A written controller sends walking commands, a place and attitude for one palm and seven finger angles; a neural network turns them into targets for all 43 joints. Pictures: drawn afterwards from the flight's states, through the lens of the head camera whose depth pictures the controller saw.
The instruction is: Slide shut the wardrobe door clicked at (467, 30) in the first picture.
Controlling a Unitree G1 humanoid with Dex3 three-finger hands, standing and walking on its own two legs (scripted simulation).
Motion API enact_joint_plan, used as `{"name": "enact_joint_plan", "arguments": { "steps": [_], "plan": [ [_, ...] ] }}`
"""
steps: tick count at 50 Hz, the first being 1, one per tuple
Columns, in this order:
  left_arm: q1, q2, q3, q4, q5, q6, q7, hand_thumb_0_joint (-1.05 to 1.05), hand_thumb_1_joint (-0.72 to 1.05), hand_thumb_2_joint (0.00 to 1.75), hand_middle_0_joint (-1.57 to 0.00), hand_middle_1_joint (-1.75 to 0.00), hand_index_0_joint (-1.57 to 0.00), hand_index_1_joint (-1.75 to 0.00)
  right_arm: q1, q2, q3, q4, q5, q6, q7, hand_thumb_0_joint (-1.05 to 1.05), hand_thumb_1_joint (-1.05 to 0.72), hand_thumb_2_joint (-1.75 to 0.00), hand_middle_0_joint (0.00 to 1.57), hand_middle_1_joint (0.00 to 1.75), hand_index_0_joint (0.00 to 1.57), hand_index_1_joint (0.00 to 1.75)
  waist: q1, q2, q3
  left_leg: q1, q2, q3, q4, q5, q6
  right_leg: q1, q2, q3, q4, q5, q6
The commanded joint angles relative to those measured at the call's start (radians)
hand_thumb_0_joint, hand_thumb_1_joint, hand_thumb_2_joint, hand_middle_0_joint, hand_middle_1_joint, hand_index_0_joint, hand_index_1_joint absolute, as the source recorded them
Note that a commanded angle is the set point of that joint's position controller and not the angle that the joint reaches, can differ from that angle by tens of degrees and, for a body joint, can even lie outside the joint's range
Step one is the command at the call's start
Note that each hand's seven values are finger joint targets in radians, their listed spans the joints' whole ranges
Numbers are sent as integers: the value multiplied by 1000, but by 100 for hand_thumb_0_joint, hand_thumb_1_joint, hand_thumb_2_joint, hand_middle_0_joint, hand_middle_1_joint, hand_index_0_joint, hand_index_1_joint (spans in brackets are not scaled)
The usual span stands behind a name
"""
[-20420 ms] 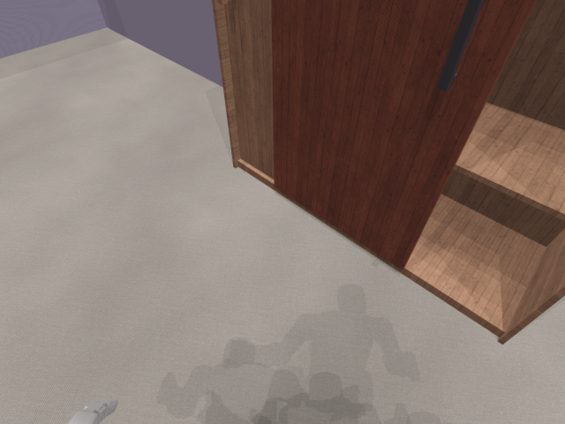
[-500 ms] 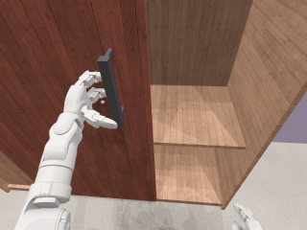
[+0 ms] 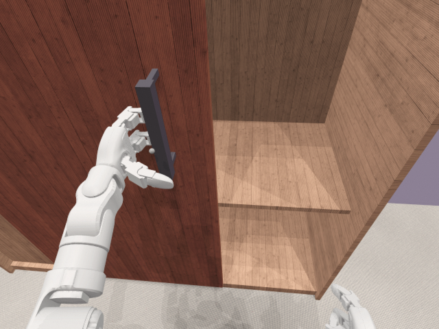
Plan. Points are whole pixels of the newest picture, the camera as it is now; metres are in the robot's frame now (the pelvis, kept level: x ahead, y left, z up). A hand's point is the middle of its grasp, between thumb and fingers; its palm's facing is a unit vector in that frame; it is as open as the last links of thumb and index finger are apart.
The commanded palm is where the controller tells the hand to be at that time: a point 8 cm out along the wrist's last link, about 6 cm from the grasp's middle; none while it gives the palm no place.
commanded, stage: slide the fingers in behind the handle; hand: left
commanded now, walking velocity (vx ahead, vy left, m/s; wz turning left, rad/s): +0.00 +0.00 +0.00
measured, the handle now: (161, 129) +0.43 +0.13 +0.17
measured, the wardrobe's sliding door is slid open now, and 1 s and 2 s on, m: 0.40 0.40 0.40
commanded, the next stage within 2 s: grip the handle and tug to test in 0.76 s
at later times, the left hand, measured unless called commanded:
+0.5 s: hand (163, 149) +0.37 +0.12 +0.17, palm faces -0.05 -1.00 -0.02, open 14.1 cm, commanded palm +0.34 +0.17 +0.17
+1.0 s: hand (163, 149) +0.37 +0.11 +0.18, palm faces -0.04 -1.00 -0.02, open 13.8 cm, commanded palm +0.34 +0.17 +0.17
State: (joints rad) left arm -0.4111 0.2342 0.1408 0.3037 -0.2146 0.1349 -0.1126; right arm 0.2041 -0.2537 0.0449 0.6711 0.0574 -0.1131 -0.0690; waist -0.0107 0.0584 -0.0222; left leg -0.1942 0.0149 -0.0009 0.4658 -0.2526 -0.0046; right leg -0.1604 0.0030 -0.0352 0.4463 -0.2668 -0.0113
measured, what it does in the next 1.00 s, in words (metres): stands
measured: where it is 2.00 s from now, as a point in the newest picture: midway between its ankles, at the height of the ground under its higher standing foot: outside the picture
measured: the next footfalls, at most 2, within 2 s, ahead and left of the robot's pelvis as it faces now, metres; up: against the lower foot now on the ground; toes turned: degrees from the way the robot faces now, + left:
none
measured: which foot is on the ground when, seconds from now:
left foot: down 0.00-1.00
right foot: down 0.00-1.00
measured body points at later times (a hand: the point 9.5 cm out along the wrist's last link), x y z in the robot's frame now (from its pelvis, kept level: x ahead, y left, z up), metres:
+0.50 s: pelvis +0.00 +0.00 +0.00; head -0.02 -0.02 +0.45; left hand +0.36 +0.17 +0.18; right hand +0.16 -0.24 -0.09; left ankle +0.00 +0.12 -0.74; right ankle -0.02 -0.11 -0.74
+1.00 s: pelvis +0.00 +0.00 +0.00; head -0.02 -0.02 +0.45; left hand +0.36 +0.17 +0.18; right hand +0.16 -0.23 -0.09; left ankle +0.00 +0.12 -0.74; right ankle -0.02 -0.11 -0.74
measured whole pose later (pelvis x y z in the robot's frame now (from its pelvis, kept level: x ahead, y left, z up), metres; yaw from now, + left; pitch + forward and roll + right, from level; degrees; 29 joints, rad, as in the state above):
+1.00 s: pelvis +0.00 +0.00 +0.00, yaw +0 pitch -2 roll +0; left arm -0.41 0.18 0.10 0.25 -0.19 0.16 -0.04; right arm 0.20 -0.24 0.05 0.67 0.05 -0.08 -0.06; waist -0.01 0.06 -0.03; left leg -0.17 0.01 0.01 0.45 -0.24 0.00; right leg -0.15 0.00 -0.03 0.44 -0.26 -0.01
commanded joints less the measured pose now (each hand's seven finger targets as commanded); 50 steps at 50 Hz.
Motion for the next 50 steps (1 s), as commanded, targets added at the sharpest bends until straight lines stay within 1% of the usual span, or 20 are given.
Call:
{"name": "enact_joint_plan", "arguments": {
  "steps": [1,2,4,7,8,9,13,18,20,21,22,23,24,33,37,40,43,46,48,50],
  "plan": [
    [-441,106,12,-293,-13,-112,5,0,-50,30,-30,-120,-30,-120,-115,-88,-33,-148,-2,-66,5,0,-90,-90,20,30,20,30,-6,-25,-279,165,-14,-2,-21,280,37,17,9,-4,-41,336,-10],
    [-451,102,4,-270,-13,-108,7,0,-50,30,-30,-120,-30,-120,-113,-91,-34,-138,1,-65,4,0,-90,-90,20,30,20,30,-13,-56,-261,155,-13,-2,-25,260,36,6,10,-8,-44,320,-7],
    [-422,140,44,-208,-11,-90,19,0,-50,30,-30,-120,-30,-120,-104,-100,-35,-124,-3,-56,2,0,-90,-90,20,30,20,30,-4,-93,-236,124,-13,1,-29,234,38,9,11,-5,-55,294,-7],
    [-392,125,45,-193,-4,-58,29,0,-50,30,-30,-120,-30,-120,-123,-95,-30,-138,-1,-44,4,0,-90,-90,20,30,20,30,12,-85,-220,102,-18,6,-40,220,38,16,6,-2,-56,288,-7],
    [-383,152,72,-167,-2,-45,35,0,-50,30,-30,-120,-30,-120,-121,-98,-31,-136,-1,-36,1,0,-90,-90,20,30,20,30,15,-106,-215,89,-17,8,-41,220,39,21,6,-1,-57,291,-6],
    [-391,161,70,-174,6,-45,38,0,-50,30,-30,-120,-30,-120,-121,-100,-30,-135,-3,-27,3,0,-90,-90,20,30,20,30,17,-92,-210,84,-17,11,-43,218,38,28,5,0,-60,284,-7],
    [-410,105,28,-300,6,-69,42,0,-50,30,-30,-120,-30,-120,-130,-84,-32,-166,-5,-38,12,0,-90,-90,20,30,20,30,16,-54,-289,140,-19,13,-30,304,38,62,4,-1,-37,382,-10],
    [-393,119,36,-307,3,-89,42,0,-50,30,-30,-120,-30,-120,-129,-86,-34,-156,-5,-43,12,0,-90,-90,20,30,20,30,8,-89,-263,138,-14,14,-35,272,39,49,9,-1,-46,356,-6],
    [-381,96,14,-281,5,-76,43,0,-50,30,-30,-120,-30,-120,-132,-86,-30,-151,-2,-38,12,0,-90,-90,20,30,20,30,5,-79,-209,119,-14,14,-40,237,39,22,9,-3,-58,313,-7],
    [-400,69,-15,-288,8,-69,41,0,-50,30,-30,-120,-30,-120,-136,-85,-30,-152,-2,-38,11,0,-90,-90,20,30,20,30,-1,-58,-208,128,-15,14,-40,235,39,11,8,-1,-58,309,-7],
    [-389,93,11,-269,5,-60,45,0,-50,30,-30,-120,-30,-120,-133,-88,-31,-149,-2,-37,9,0,-90,-90,20,30,20,30,4,-83,-209,122,-15,9,-41,229,39,16,10,-3,-60,300,-8],
    [-397,95,9,-269,5,-55,44,0,-50,30,-30,-120,-30,-120,-141,-88,-29,-150,-2,-33,7,0,-90,-90,20,30,20,30,5,-61,-209,122,-16,11,-42,224,39,12,8,2,-62,295,-8],
    [-403,112,22,-255,7,-52,48,0,-50,30,-30,-120,-30,-120,-134,-90,-30,-144,-4,-28,6,0,-90,-90,20,30,20,30,5,-74,-206,118,-16,11,-43,216,39,18,9,0,-67,281,-8],
    [-404,89,15,-292,5,-62,49,0,-50,30,-30,-120,-30,-120,-138,-82,-32,-157,-6,-32,8,0,-90,-90,20,30,20,30,10,-72,-269,147,-17,15,-37,275,39,48,7,1,-51,354,-8],
    [-378,107,27,-273,7,-54,49,0,-50,30,-30,-120,-30,-120,-140,-85,-31,-156,-4,-25,9,0,-90,-90,20,30,20,30,12,-80,-237,127,-16,15,-41,254,38,42,7,0,-56,333,-9],
    [-382,83,3,-286,9,-55,50,0,-50,30,-30,-120,-30,-120,-145,-81,-28,-160,-3,-23,12,0,-90,-90,20,30,20,30,11,-45,-220,124,-17,14,-47,233,36,28,7,-1,-61,301,-11],
    [-398,101,20,-272,5,-51,53,0,-50,30,-30,-120,-30,-120,-144,-86,-30,-157,-3,-21,7,0,-90,-90,20,30,20,30,7,-85,-215,121,-13,11,-47,226,38,24,9,0,-65,294,-9],
    [-375,88,8,-297,13,-54,57,0,-36,36,-32,-122,-32,-122,-145,-82,-30,-165,-4,-22,11,0,-90,-90,20,30,20,30,16,-46,-241,138,-14,8,-47,245,35,32,8,-2,-57,299,-13],
    [-395,47,-29,-293,15,-50,58,0,-27,40,-32,-123,-32,-123,-143,-79,-32,-160,-3,-23,11,0,-90,-90,20,30,20,30,4,-64,-240,153,-10,10,-43,259,35,17,11,-6,-55,312,-10],
    [-419,51,-28,-282,11,-49,64,0,-17,44,-33,-125,-33,-125,-135,-81,-31,-153,-4,-23,11,0,-90,-90,20,30,20,30,-1,-67,-224,140,-12,3,-45,227,35,7,12,-6,-63,278,-10]
  ]
}}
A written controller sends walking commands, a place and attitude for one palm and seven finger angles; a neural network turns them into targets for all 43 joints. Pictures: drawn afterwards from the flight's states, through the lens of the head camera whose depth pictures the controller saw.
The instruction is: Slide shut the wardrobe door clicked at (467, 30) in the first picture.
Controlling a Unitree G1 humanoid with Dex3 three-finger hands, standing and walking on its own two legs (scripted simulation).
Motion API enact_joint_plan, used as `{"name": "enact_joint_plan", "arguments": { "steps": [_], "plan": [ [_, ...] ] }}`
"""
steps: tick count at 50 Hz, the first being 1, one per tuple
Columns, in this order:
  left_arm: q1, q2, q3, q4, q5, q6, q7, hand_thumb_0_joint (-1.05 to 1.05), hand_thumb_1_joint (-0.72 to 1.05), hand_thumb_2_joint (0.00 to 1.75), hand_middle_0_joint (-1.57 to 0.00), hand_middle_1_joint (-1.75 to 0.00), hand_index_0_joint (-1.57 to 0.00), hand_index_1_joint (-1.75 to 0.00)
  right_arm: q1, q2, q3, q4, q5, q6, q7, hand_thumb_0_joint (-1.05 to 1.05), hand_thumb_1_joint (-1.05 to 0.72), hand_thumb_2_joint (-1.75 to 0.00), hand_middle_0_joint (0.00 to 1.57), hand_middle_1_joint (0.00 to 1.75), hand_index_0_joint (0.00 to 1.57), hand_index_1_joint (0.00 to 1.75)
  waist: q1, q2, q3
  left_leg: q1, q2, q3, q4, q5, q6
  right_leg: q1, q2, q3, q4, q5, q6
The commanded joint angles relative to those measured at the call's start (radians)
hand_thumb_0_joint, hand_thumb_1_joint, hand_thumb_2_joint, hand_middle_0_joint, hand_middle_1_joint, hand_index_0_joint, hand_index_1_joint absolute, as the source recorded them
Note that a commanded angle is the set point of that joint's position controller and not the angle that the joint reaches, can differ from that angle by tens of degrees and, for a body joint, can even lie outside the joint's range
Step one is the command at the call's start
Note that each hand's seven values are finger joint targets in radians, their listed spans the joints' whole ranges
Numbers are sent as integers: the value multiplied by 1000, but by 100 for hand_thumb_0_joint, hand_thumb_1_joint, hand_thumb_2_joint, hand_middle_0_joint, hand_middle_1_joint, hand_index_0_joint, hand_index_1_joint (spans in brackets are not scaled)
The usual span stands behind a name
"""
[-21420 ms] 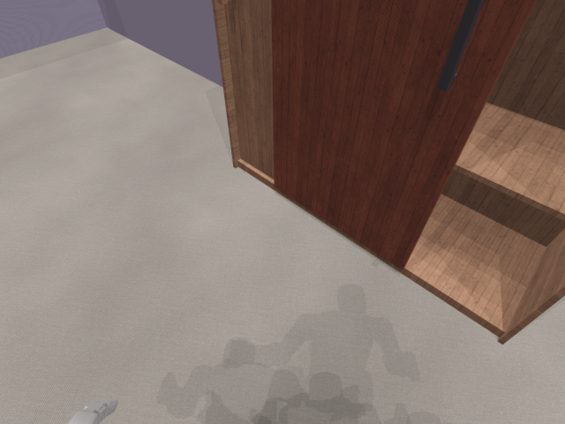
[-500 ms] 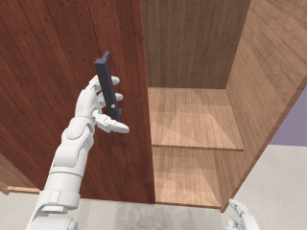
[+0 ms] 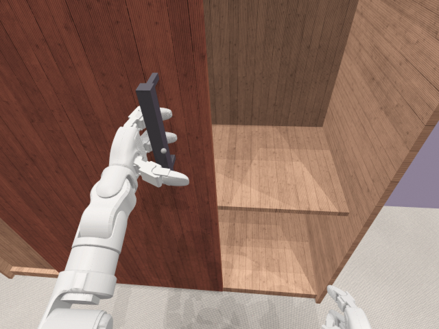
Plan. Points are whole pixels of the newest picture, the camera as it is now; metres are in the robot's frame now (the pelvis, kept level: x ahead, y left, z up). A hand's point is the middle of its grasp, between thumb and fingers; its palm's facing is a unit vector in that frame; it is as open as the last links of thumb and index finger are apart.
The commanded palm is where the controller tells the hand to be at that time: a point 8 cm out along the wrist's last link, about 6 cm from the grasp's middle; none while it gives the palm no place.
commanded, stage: grip the handle and tug to test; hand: left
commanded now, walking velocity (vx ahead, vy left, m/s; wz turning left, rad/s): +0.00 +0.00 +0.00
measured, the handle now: (161, 131) +0.43 +0.14 +0.17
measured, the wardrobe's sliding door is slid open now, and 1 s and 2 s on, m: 0.40 0.40 0.40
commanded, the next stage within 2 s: tug the door sideways, standing still in 1.28 s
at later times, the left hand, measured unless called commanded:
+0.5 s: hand (163, 150) +0.37 +0.12 +0.17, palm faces -0.03 -1.00 -0.01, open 6.6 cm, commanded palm +0.34 +0.17 +0.17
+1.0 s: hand (165, 150) +0.37 +0.12 +0.17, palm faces -0.02 -1.00 -0.02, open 6.1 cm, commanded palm +0.33 +0.17 +0.17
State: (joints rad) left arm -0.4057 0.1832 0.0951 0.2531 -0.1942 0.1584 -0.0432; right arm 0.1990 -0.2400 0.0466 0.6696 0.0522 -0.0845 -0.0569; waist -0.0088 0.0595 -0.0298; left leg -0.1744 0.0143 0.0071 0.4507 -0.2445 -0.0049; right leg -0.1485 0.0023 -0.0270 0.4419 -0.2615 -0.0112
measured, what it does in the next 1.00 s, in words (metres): stands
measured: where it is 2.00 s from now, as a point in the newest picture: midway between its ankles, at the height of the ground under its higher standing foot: outside the picture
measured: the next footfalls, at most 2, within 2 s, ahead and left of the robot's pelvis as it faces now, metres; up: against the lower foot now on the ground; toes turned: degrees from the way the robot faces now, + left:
none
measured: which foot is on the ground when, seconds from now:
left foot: down 0.00-1.00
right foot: down 0.00-1.00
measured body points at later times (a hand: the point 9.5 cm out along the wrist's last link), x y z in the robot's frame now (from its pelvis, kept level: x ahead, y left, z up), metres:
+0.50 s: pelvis +0.00 +0.00 +0.00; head -0.02 -0.02 +0.45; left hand +0.37 +0.17 +0.18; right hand +0.17 -0.23 -0.09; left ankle +0.00 +0.12 -0.74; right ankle -0.01 -0.11 -0.74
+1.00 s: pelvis +0.01 +0.00 +0.00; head -0.01 -0.03 +0.45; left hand +0.37 +0.17 +0.18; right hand +0.18 -0.23 -0.09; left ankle +0.00 +0.12 -0.74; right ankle -0.01 -0.11 -0.74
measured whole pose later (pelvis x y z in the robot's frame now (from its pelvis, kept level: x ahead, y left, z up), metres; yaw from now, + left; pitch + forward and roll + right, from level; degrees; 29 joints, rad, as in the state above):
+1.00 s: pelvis +0.01 +0.00 +0.00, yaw +0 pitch -1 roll +0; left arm -0.35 0.17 0.09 0.17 -0.19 0.19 -0.03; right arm 0.18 -0.23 0.05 0.65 0.04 -0.06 -0.05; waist -0.01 0.06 -0.04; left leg -0.16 0.01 0.01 0.44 -0.26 -0.01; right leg -0.14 0.00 -0.03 0.44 -0.28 -0.01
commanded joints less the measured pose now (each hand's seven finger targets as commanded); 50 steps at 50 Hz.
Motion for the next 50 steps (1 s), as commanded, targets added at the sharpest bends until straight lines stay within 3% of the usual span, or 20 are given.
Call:
{"name": "enact_joint_plan", "arguments": {
  "steps": [1,3,4,6,10,13,16,18,21,23,25,32,34,38,42,50],
  "plan": [
    [-419,114,29,-219,-8,-70,-5,0,-13,46,-34,-125,-34,-125,-130,-98,-33,-149,1,-51,-4,0,-90,-90,20,30,20,30,-2,-99,-214,118,-10,-4,-31,214,38,-5,13,-14,-60,269,-8],
    [-416,131,46,-204,-7,-67,-6,0,-3,50,-35,-127,-35,-127,-130,-99,-33,-148,0,-48,-6,0,-90,-90,20,30,20,30,2,-109,-214,110,-13,-1,-32,215,40,3,12,-9,-61,278,-7],
    [-408,166,71,-191,-2,-68,-2,0,1,52,-35,-127,-35,-127,-125,-105,-33,-139,-3,-42,-8,0,-90,-90,20,30,20,30,7,-110,-213,103,-13,2,-32,210,40,9,12,-9,-65,269,-8],
    [-429,116,28,-231,1,-72,-6,0,11,56,-36,-129,-36,-129,-133,-92,-32,-153,-1,-46,-6,0,-90,-90,20,30,20,30,2,-60,-231,126,-14,2,-30,233,39,8,9,-8,-57,290,-10],
    [-424,166,75,-234,-8,-78,-8,0,29,64,-38,-131,-38,-131,-131,-96,-30,-151,-3,-43,-6,0,-90,-90,20,30,20,30,10,-54,-242,118,-15,3,-30,243,37,32,8,-7,-57,308,-12],
    [-425,141,55,-242,-13,-79,-15,0,43,70,-40,-133,-40,-133,-135,-95,-30,-155,-1,-49,-6,0,-90,-90,20,30,20,30,6,-62,-241,120,-14,4,-29,253,36,30,9,-10,-52,326,-11],
    [-371,163,85,-238,-15,-81,-13,0,57,76,-42,-135,-42,-135,-133,-96,-31,-157,-3,-48,-4,0,-90,-90,20,30,20,30,17,-77,-239,118,-12,2,-31,266,36,42,10,-12,-51,336,-13],
    [-372,131,55,-276,-16,-86,-19,0,67,80,-43,-137,-43,-137,-139,-93,-33,-167,-2,-56,0,0,-90,-90,20,30,20,30,16,-66,-265,134,-14,7,-26,293,36,52,8,-12,-43,371,-11],
    [-357,148,68,-251,-17,-85,-18,0,81,86,-44,-139,-44,-139,-138,-97,-32,-160,0,-48,-1,0,-90,-90,20,30,20,30,13,-87,-229,112,-12,6,-32,256,37,37,10,-13,-53,332,-10],
    [-366,144,61,-284,-14,-86,-17,0,90,90,-45,-140,-45,-140,-137,-96,-35,-168,-2,-51,0,0,-90,-90,20,30,20,30,14,-74,-250,129,-11,6,-29,287,37,46,10,-13,-45,362,-11],
    [-358,134,51,-311,-8,-88,-13,0,90,90,-45,-140,-45,-140,-136,-92,-34,-171,-3,-52,4,0,-90,-90,20,30,20,30,17,-27,-261,140,-13,5,-26,302,34,49,7,-12,-42,369,-14],
    [-321,139,56,-313,-4,-72,-9,0,90,90,-45,-140,-45,-140,-139,-98,-37,-170,-4,-45,3,0,-90,-90,20,30,20,30,15,-93,-248,132,-10,11,-24,323,38,54,10,-15,-39,408,-9],
    [-339,133,43,-301,-1,-65,-8,0,90,90,-45,-140,-45,-140,-142,-98,-36,-164,-3,-38,2,0,-90,-90,20,30,20,30,10,-73,-222,125,-11,10,-25,298,37,39,10,-13,-48,376,-10],
    [-351,125,39,-325,-1,-55,-7,0,90,90,-45,-140,-45,-140,-145,-94,-35,-171,-3,-37,0,0,-90,-90,20,30,20,30,10,-44,-249,147,-13,8,-20,313,37,38,9,-12,-43,387,-11],
    [-362,105,19,-312,0,-48,-5,0,90,90,-45,-140,-45,-140,-144,-92,-34,-167,-4,-30,-2,0,-90,-90,20,30,20,30,3,-67,-244,145,-13,5,-20,305,37,31,10,-15,-44,378,-10],
    [-236,121,37,-376,2,-55,-13,0,90,90,-45,-140,-45,-140,-153,-90,-36,-189,-6,-27,9,0,-90,-90,20,30,20,30,27,-57,-280,150,-12,9,-14,366,35,76,5,-17,-27,453,-14]
  ]
}}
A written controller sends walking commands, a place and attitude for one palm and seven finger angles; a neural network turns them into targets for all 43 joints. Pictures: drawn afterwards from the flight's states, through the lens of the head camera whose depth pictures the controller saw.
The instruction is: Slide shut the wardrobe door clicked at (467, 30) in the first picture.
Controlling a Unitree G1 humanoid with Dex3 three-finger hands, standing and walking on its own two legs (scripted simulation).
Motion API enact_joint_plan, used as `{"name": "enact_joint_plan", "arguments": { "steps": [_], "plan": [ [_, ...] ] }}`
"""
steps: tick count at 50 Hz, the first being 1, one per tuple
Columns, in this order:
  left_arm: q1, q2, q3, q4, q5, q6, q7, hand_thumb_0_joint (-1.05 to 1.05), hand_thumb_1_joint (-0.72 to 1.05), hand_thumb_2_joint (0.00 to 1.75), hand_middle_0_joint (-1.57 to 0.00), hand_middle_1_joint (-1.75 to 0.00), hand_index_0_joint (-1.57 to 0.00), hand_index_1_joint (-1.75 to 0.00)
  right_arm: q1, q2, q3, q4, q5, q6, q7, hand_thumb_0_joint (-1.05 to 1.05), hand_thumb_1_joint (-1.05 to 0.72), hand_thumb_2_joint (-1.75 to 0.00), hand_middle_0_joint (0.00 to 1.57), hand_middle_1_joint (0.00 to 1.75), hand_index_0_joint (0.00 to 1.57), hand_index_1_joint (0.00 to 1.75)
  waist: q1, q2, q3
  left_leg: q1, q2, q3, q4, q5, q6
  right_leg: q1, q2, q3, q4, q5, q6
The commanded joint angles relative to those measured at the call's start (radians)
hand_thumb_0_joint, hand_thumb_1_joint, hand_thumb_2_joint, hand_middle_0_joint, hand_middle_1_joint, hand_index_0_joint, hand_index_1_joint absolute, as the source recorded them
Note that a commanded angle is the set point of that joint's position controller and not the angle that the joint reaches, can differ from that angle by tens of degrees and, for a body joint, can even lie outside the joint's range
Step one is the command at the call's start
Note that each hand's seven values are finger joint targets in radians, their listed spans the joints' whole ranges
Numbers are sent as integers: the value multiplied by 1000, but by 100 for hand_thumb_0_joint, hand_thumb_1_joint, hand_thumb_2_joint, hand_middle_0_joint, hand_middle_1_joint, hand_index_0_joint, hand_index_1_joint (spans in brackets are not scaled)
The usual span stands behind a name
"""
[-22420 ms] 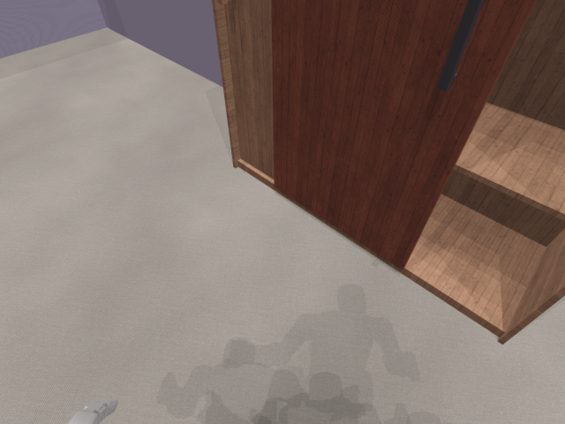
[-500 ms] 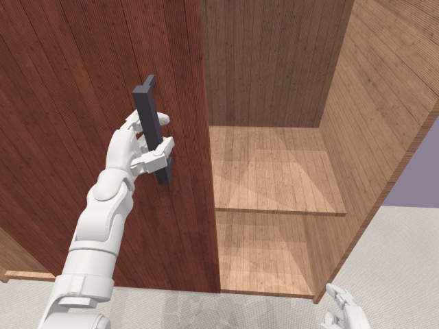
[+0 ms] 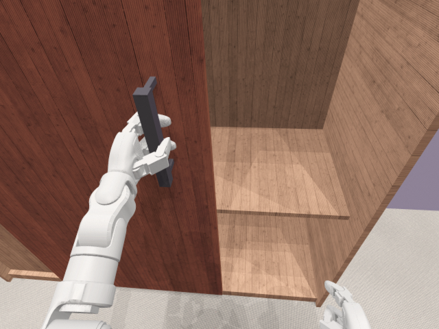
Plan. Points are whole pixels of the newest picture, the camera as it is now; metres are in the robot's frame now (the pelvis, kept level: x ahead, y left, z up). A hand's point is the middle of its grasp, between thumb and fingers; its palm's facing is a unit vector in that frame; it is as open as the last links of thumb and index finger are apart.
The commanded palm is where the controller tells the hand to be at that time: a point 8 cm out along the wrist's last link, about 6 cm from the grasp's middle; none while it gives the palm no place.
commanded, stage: grip the handle and tug to test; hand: left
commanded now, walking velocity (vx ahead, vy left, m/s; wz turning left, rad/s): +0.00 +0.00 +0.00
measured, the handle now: (159, 136) +0.42 +0.14 +0.17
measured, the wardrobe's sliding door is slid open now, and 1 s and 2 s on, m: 0.40 0.40 0.36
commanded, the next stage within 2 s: tug the door sideways, standing still in 0.28 s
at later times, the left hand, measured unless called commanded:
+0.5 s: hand (162, 157) +0.36 +0.12 +0.17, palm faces -0.04 -1.00 -0.03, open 6.2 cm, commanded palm +0.34 +0.16 +0.17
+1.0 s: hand (168, 157) +0.36 +0.11 +0.17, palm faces +0.04 -1.00 -0.07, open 6.2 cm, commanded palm +0.33 +0.11 +0.17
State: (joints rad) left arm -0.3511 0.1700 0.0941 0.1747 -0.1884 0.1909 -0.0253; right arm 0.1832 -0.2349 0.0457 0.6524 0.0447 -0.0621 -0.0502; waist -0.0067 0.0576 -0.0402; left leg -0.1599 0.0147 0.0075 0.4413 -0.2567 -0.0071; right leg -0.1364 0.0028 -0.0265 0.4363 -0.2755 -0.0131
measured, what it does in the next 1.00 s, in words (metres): stands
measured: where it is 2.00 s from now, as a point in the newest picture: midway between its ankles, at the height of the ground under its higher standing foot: outside the picture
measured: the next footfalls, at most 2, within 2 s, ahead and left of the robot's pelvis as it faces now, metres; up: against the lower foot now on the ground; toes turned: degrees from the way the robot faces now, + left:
none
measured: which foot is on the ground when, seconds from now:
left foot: down 0.00-1.00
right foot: down 0.00-1.00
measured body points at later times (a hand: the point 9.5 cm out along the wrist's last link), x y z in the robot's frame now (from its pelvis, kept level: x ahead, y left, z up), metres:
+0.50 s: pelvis +0.03 +0.00 +0.00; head +0.01 -0.02 +0.45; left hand +0.35 +0.17 +0.17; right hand +0.21 -0.24 -0.09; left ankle -0.01 +0.13 -0.74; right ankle -0.03 -0.11 -0.74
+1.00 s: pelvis +0.00 +0.01 +0.00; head -0.01 -0.01 +0.44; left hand +0.35 +0.16 +0.18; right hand +0.20 -0.19 -0.10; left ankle -0.01 +0.13 -0.74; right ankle -0.03 -0.11 -0.74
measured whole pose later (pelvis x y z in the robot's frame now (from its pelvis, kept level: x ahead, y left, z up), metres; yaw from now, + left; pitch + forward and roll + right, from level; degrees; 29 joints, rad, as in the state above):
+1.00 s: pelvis +0.00 +0.01 +0.00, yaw +3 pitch -1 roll +0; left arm -0.40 0.09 -0.05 0.13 -0.11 0.22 0.10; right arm 0.16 -0.21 0.04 0.65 0.03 -0.03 -0.01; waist 0.03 0.06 -0.02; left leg -0.20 -0.02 -0.04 0.51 -0.29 0.01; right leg -0.15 -0.03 -0.07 0.49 -0.32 0.00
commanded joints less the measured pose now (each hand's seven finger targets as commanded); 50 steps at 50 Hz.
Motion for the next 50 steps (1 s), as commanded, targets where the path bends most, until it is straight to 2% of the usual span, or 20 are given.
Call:
{"name": "enact_joint_plan", "arguments": {
  "steps": [1,3,4,7,9,11,13,14,17,19,20,21,22,24,26,28,34,44,46,50],
  "plan": [
    [-263,122,31,-322,-7,-88,-35,0,90,90,-45,-140,-45,-140,-141,-93,-33,-184,0,-51,5,0,-90,-90,20,30,20,30,29,-60,-268,131,-14,7,-5,384,38,71,4,-19,-18,479,-11],
    [-245,135,44,-335,-10,-85,-42,0,90,90,-45,-140,-45,-140,-144,-95,-33,-189,0,-50,7,0,-90,-90,20,30,20,30,31,-79,-265,124,-15,10,-4,395,40,80,3,-17,-16,507,-10],
    [-189,166,80,-322,-13,-83,-41,0,90,90,-45,-140,-45,-140,-145,-99,-35,-188,-1,-46,6,0,-90,-90,20,30,20,30,41,-98,-257,108,-14,15,-4,386,40,95,4,-17,-20,507,-9],
    [-140,125,42,-392,-17,-78,-54,0,90,90,-45,-140,-45,-140,-158,-92,-31,-212,1,-45,11,0,-90,-90,20,30,20,30,40,-78,-252,110,-14,16,-6,401,40,93,3,-19,-10,524,-9],
    [-101,131,47,-415,-17,-71,-52,0,90,90,-45,-140,-45,-140,-160,-92,-33,-214,2,-42,15,0,-90,-90,20,30,20,30,43,-48,-245,115,-11,18,1,414,37,87,4,-20,-11,525,-11],
    [-48,130,53,-456,-19,-58,-50,0,90,90,-45,-140,-45,-140,-158,-92,-34,-225,1,-40,17,0,-90,-90,20,30,20,30,45,-66,-255,114,-9,17,1,434,37,97,4,-23,-3,547,-10],
    [-22,119,42,-506,-18,-45,-50,0,90,90,-45,-140,-45,-140,-160,-91,-36,-235,0,-38,19,0,-90,-90,20,30,20,30,45,-47,-274,127,-10,21,10,477,38,104,2,-22,6,591,-8],
    [2,138,57,-501,-16,-39,-48,0,90,90,-45,-140,-45,-140,-158,-94,-36,-228,-1,-35,21,0,-90,-90,20,30,20,30,47,-44,-265,122,-8,21,13,480,37,105,3,-23,4,594,-10],
    [67,135,64,-577,-20,-26,-50,0,90,90,-45,-140,-45,-140,-155,-92,-39,-244,-1,-30,25,0,-90,-90,20,30,20,30,49,-76,-290,128,-5,23,21,553,40,124,1,-26,20,665,-5],
    [96,137,60,-598,-20,-15,-48,0,90,90,-45,-140,-45,-140,-154,-93,-39,-243,-2,-24,28,0,-90,-90,20,30,20,30,50,-59,-284,129,-4,25,29,576,40,123,-1,-26,21,685,-5],
    [14,116,28,-598,-19,-10,-47,0,90,90,-45,-140,-45,-140,-157,-94,-36,-237,-2,-22,25,0,-90,-90,20,30,20,30,35,-48,-275,134,-7,27,30,570,40,106,-1,-24,19,681,-3],
    [-73,122,31,-552,-19,0,-40,0,90,90,-45,-140,-45,-140,-149,-99,-38,-219,-4,-21,19,0,-90,-90,20,30,20,30,21,-72,-259,137,-7,21,34,560,40,88,3,-24,15,674,-1],
    [-166,129,29,-519,-15,7,-32,0,90,90,-45,-140,-45,-140,-145,-103,-39,-201,-3,-19,14,0,-90,-90,20,30,20,30,6,-60,-241,145,-5,20,35,544,39,60,6,-22,8,646,-2],
    [-241,57,-49,-506,-6,16,-20,0,90,90,-45,-140,-45,-140,-145,-99,-41,-187,-5,-21,8,0,-90,-90,20,30,20,30,-13,-56,-223,162,-4,12,43,540,40,25,7,-25,2,608,-2],
    [-236,34,-69,-504,3,26,-5,0,90,90,-45,-140,-45,-140,-142,-94,-42,-183,-6,-22,9,0,-90,-90,20,30,20,30,-7,0,-254,196,-1,0,52,590,35,13,5,-29,14,597,-6],
    [-254,7,-106,-511,16,32,4,0,90,90,-45,-140,-45,-140,-142,-90,-42,-181,-9,-18,10,0,-90,-90,20,30,20,30,-9,-24,-293,218,-3,-6,61,626,36,20,3,-33,24,618,-4],
    [-321,-77,-218,-474,35,1,7,0,90,90,-45,-140,-45,-140,-150,-82,-41,-174,-14,-3,16,0,-90,-90,20,30,20,30,-24,-80,-289,210,-5,-27,59,543,39,2,1,-39,26,555,-9],
    [-484,-190,-349,-389,49,-68,12,0,90,90,-45,-140,-45,-140,-157,-63,-35,-159,-11,-8,32,0,-90,-90,20,30,20,30,-46,-28,-265,222,4,-64,62,467,30,-66,3,-46,33,422,-20],
    [-543,-210,-370,-411,49,-89,17,0,90,90,-45,-140,-45,-140,-158,-57,-36,-164,-9,-16,38,0,-90,-90,20,30,20,30,-50,-6,-285,240,4,-74,61,456,26,-77,5,-48,36,398,-21],
    [-579,-216,-369,-361,45,-112,29,0,90,90,-45,-140,-45,-140,-150,-61,-38,-151,-9,-27,42,0,-90,-90,20,30,20,30,-52,-45,-277,213,2,-82,47,374,25,-82,9,-54,28,339,-22]
  ]
}}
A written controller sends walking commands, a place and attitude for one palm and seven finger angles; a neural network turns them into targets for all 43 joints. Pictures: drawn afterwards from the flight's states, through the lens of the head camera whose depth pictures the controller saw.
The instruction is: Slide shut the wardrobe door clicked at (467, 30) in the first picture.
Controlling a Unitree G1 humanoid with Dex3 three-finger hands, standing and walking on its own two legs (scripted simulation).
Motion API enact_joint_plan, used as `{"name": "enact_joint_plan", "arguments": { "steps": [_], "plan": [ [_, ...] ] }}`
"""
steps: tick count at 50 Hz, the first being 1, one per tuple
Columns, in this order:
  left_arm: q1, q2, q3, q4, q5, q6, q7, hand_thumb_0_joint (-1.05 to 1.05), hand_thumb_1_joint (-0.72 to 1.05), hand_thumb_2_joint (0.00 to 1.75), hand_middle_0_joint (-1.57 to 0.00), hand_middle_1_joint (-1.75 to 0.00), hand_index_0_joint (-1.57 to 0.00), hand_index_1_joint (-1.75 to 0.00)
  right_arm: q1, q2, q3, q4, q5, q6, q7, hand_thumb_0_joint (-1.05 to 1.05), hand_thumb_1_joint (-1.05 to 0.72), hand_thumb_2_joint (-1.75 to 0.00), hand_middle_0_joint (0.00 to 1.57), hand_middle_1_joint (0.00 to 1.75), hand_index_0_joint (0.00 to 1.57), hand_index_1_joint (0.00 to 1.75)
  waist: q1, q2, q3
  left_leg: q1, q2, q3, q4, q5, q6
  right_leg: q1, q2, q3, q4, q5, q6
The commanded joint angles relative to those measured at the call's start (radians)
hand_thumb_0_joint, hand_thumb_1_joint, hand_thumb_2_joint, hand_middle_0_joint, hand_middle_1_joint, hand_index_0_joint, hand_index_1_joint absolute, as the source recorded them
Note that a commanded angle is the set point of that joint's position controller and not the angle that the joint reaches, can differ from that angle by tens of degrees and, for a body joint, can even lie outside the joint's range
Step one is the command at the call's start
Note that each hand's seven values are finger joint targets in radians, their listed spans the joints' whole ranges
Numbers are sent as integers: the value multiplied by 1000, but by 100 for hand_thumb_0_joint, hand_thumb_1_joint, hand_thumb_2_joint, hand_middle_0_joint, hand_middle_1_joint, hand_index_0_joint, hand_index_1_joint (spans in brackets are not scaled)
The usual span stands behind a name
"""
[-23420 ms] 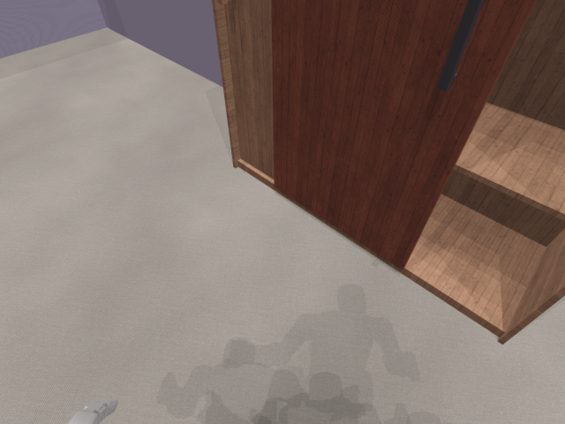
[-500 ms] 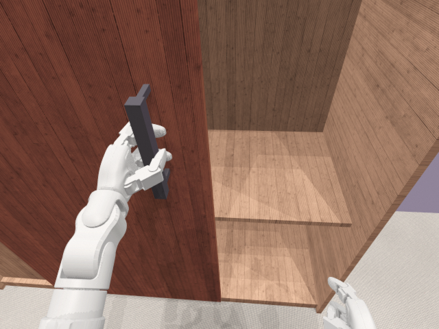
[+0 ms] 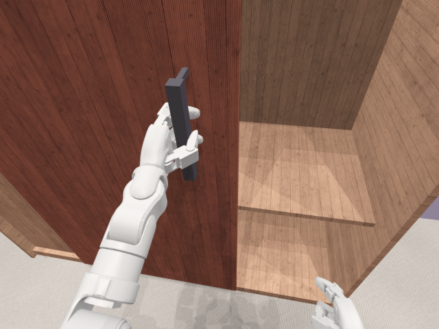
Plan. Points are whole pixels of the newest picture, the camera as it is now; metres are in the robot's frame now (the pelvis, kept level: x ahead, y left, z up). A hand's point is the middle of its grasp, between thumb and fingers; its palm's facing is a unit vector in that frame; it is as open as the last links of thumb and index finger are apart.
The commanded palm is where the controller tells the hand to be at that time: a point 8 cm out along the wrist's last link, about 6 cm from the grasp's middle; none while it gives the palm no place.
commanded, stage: tug the door sideways, standing still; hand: left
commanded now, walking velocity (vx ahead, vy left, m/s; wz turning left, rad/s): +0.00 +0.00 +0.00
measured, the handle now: (187, 128) +0.42 +0.10 +0.17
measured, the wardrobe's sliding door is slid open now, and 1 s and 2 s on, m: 0.40 0.36 0.12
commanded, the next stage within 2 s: step sideways, sliding the door along in 0.28 s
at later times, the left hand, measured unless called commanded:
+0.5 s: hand (205, 153) +0.36 +0.06 +0.17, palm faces -0.08 -0.98 -0.16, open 6.4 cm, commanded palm +0.35 +0.10 +0.17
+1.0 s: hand (217, 150) +0.37 +0.04 +0.17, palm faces +0.15 -0.99 -0.08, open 6.3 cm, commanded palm +0.34 +0.03 +0.17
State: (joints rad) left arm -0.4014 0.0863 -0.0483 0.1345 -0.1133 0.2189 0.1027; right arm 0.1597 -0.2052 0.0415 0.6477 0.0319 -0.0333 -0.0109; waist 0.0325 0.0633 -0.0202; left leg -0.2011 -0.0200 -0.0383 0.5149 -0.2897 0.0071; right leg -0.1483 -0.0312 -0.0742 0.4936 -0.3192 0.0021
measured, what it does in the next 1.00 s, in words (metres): lifts its right foot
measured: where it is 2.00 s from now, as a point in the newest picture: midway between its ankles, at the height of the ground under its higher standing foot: outside the picture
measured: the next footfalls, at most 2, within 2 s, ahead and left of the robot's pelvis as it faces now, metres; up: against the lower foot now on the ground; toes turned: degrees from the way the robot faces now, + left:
right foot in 1.12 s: +0.09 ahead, -0.29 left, +0.00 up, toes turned -2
left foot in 1.30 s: +0.03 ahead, -0.01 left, +0.00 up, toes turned +3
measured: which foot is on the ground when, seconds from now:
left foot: down 0.00-1.00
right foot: down 0.00-0.88, up 0.90-1.00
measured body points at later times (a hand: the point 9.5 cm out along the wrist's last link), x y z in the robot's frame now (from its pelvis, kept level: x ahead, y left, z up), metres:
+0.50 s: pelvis -0.02 +0.00 +0.00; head -0.01 -0.03 +0.45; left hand +0.36 +0.11 +0.18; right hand +0.15 -0.22 -0.10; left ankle -0.01 +0.12 -0.74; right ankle -0.03 -0.12 -0.74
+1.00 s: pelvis -0.04 -0.09 -0.02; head +0.02 -0.11 +0.43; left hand +0.36 +0.09 +0.17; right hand +0.12 -0.33 -0.13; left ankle -0.02 +0.07 -0.74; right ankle -0.01 -0.18 -0.69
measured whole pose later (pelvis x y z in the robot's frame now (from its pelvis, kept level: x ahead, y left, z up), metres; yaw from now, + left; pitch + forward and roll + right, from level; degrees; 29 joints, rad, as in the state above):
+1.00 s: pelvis -0.04 -0.09 -0.02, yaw -3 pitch -4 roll +2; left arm -0.51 0.21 0.10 0.18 -0.09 -0.05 0.16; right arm 0.13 -0.21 -0.03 0.63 0.03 0.04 -0.03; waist 0.03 -0.01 0.20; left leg -0.23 0.04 0.02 0.61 -0.31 -0.05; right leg -0.46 0.03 0.03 1.02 -0.48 -0.05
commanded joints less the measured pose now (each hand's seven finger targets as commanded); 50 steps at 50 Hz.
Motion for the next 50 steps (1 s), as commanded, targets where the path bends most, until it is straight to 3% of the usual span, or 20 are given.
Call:
{"name": "enact_joint_plan", "arguments": {
  "steps": [1,18,19,20,21,23,28,31,33,35,36,39,42,43,44,45,46,47,49,50],
  "plan": [
    [-538,-139,-232,-309,-28,-145,-97,0,90,90,-45,-140,-45,-140,-125,-91,-34,-143,4,-61,4,0,-90,-90,20,30,20,30,-92,-42,-300,259,37,-40,-28,406,8,-73,45,-7,-25,376,-39],
    [-656,-179,-247,-214,-26,-205,-50,0,90,90,-45,-140,-45,-140,-88,-88,-42,-96,7,-120,26,0,-90,-90,20,30,20,30,-99,-51,-305,256,35,-40,-39,357,5,-105,54,-9,-37,330,-36],
    [-711,-136,-218,-202,-25,-209,-41,0,90,90,-45,-140,-45,-140,-86,-95,-41,-82,8,-117,22,0,-90,-90,20,30,20,30,-101,-60,-294,239,34,-38,-45,332,4,-98,52,-6,-46,315,-36],
    [-751,408,183,-264,46,-306,4,0,90,90,-45,-140,-45,-140,-86,-145,-50,-107,-4,-89,-17,0,-90,-90,20,30,20,30,-20,-37,-203,101,113,-33,-72,251,53,-81,-2,79,-63,230,-17],
    [-670,221,49,-213,55,-334,-11,0,90,90,-45,-140,-45,-140,-87,-105,-44,-95,-17,-73,-24,0,-90,-90,20,30,20,30,-36,-102,-191,113,96,-25,-74,183,49,-73,-7,72,-73,225,-11],
    [-610,121,-18,-190,48,-359,-34,0,90,90,-45,-140,-45,-140,-97,-100,-54,-113,-19,-64,-31,0,-90,-90,20,30,20,30,-40,-100,-228,157,145,-54,-57,201,63,-107,7,55,-20,213,-3],
    [-603,160,18,-203,52,-372,-36,0,90,90,-45,-140,-45,-140,-87,-104,-69,-136,-16,-21,-42,0,-90,-90,20,30,20,30,-53,121,-280,301,305,-211,-48,364,151,-277,58,51,172,-125,-10],
    [-594,203,58,-223,55,-375,-31,0,90,90,-45,-140,-45,-140,-95,-105,-72,-150,-10,5,-38,0,-90,-90,20,30,20,30,-43,129,-279,273,305,-161,50,491,148,-207,57,52,78,-95,-27],
    [-585,239,93,-222,64,-380,-33,0,90,90,-45,-140,-45,-140,-91,-108,-75,-158,-3,18,-38,0,-90,-90,20,30,20,30,-31,-9,-301,151,219,-13,211,483,77,-9,31,70,-98,210,-47],
    [-558,247,98,-158,70,-364,-35,0,90,90,-45,-140,-45,-140,-90,-86,-87,-148,0,28,-42,0,-90,-90,20,30,20,30,-41,-362,-235,-134,52,93,442,66,9,98,-138,297,-146,436,-151],
    [-558,241,96,-156,73,-365,-38,0,90,90,-45,-140,-45,-140,-103,-85,-93,-151,8,28,-41,0,-90,-90,20,30,20,30,-24,-448,-192,-253,10,67,561,-207,5,132,-206,385,-139,566,-216],
    [-601,131,-8,-216,79,-391,-37,0,90,90,-45,-140,-45,-140,-103,-60,-65,-137,0,23,-41,0,-90,-90,20,30,20,30,-32,-139,-198,-207,50,18,413,-210,35,108,-207,312,3,685,-220],
    [-607,91,-52,-300,73,-420,-19,0,90,90,-45,-140,-45,-140,-79,-72,-72,-127,-10,35,-45,0,-90,-90,20,30,20,30,-100,-5,-291,192,61,93,-86,261,25,-79,-87,124,269,561,-145],
    [-609,81,-63,-322,59,-428,-16,0,90,90,-45,-140,-45,-140,-71,-100,-92,-137,-12,32,-45,0,-90,-90,20,30,20,30,-101,98,-305,405,180,-33,-169,462,66,-263,-11,58,448,336,-96],
    [-600,45,-101,-321,39,-426,-21,0,90,90,-45,-140,-45,-140,-81,-125,-102,-153,-6,40,-29,0,-90,-90,20,30,20,30,-85,252,-285,540,409,-339,-131,708,152,-492,46,72,592,-133,-62],
    [-579,39,-92,-276,28,-411,-32,0,90,90,-45,-140,-45,-140,-96,-97,-88,-155,13,42,-5,0,-90,-90,20,30,20,30,-79,158,-290,515,484,-420,-79,720,229,-505,52,192,704,-182,-59],
    [-613,58,-79,-322,34,-406,-41,0,90,90,-45,-140,-45,-140,-116,-99,-95,-153,6,43,-4,0,-90,-90,20,30,20,30,-71,112,-204,492,500,-369,-46,764,267,-580,10,236,680,-198,-53],
    [-610,116,-40,-349,47,-409,-39,0,90,90,-45,-140,-45,-140,-119,-100,-91,-147,-10,41,-15,0,-90,-90,20,30,20,30,-71,109,-198,490,499,-382,-21,719,267,-613,-39,245,607,-212,-45],
    [-642,67,-97,-380,49,-409,-49,0,90,90,-45,-140,-45,-140,-107,-108,-97,-152,-3,40,-8,0,-90,-90,20,30,20,30,-63,70,-210,359,471,-326,-27,631,241,-460,-44,228,458,-178,-44],
    [-632,58,-93,-341,59,-406,-49,0,90,90,-45,-140,-45,-140,-109,-116,-101,-150,3,38,-4,0,-90,-90,20,30,20,30,-62,66,-230,288,432,-219,-18,588,207,-334,-31,179,366,-124,-42]
  ]
}}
